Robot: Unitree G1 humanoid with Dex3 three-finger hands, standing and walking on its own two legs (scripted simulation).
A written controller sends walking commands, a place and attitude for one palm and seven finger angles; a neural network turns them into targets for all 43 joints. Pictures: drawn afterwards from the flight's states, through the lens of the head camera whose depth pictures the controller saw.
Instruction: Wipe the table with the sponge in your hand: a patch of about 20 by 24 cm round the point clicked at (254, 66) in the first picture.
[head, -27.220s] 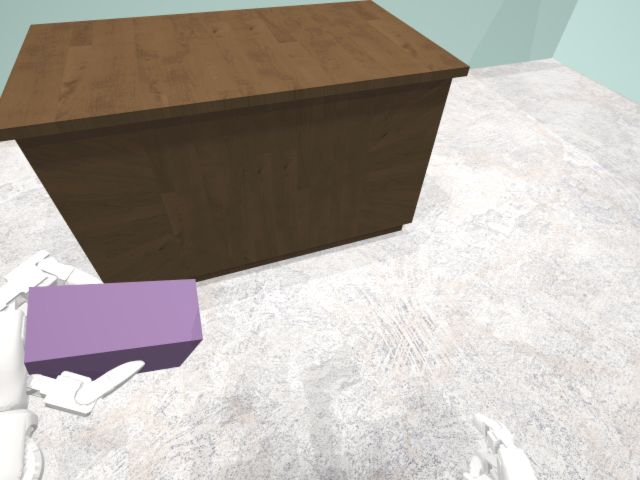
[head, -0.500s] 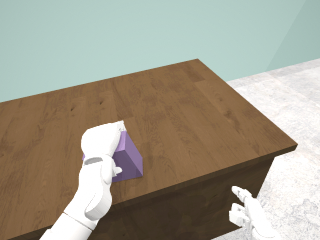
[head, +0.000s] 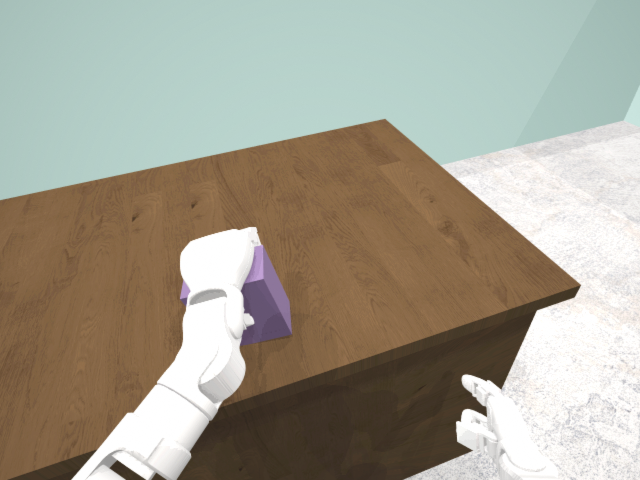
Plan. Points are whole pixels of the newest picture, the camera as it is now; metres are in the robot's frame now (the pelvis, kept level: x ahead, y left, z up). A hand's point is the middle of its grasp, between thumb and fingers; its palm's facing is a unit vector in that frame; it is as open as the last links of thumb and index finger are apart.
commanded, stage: wipe forward along the third lane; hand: left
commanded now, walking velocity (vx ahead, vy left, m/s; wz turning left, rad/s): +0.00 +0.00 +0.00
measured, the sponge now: (246, 309) +0.33 +0.16 +0.05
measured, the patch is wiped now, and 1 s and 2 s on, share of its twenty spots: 0.85 0.90 0.90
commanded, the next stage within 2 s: wipe back along the third lane in 1.32 s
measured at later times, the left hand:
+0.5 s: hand (229, 260) +0.38 +0.19 +0.10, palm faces +0.01 -0.06 -1.00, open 9.8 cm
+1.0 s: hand (220, 239) +0.43 +0.22 +0.10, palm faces -0.03 -0.05 -1.00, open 9.8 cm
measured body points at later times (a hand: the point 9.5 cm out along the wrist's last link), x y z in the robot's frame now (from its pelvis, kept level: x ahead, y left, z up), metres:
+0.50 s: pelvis +0.01 +0.00 +0.00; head -0.02 -0.04 +0.45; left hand +0.37 +0.19 +0.16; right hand +0.21 -0.23 -0.10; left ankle +0.03 +0.15 -0.74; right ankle +0.01 -0.09 -0.74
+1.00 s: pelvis +0.02 +0.01 +0.00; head +0.01 -0.02 +0.45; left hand +0.42 +0.22 +0.16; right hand +0.19 -0.23 -0.12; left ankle +0.03 +0.15 -0.74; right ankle +0.01 -0.09 -0.74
